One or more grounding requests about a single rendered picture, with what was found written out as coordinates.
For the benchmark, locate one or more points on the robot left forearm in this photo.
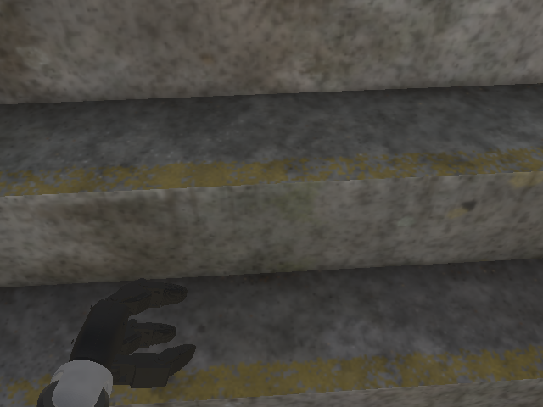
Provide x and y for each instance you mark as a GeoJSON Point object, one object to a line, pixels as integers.
{"type": "Point", "coordinates": [79, 383]}

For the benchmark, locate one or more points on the left robot hand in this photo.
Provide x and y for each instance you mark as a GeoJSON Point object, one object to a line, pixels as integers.
{"type": "Point", "coordinates": [107, 336]}

